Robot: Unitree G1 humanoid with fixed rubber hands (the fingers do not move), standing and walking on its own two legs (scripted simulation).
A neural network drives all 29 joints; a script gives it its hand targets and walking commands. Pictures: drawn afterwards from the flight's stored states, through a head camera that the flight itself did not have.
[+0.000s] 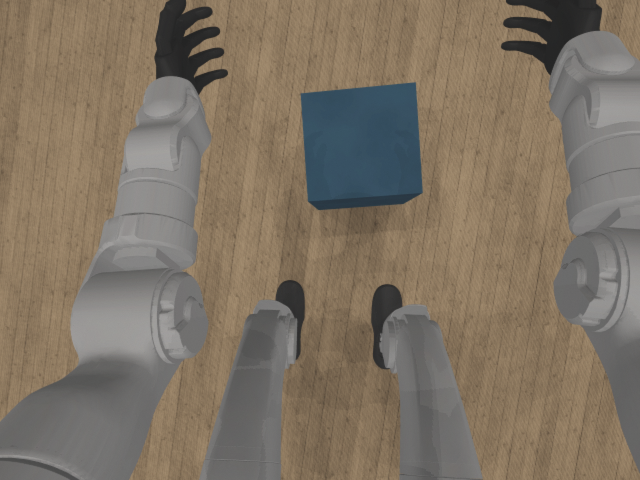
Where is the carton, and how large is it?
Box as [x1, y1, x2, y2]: [301, 82, 422, 209]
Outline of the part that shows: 415,82 301,93 308,201 318,209 403,203 422,192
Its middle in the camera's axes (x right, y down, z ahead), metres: +0.08 -0.19 +0.82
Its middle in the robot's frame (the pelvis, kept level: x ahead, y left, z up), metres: +0.53 -0.02 -0.52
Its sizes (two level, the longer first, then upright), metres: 0.210 0.200 0.250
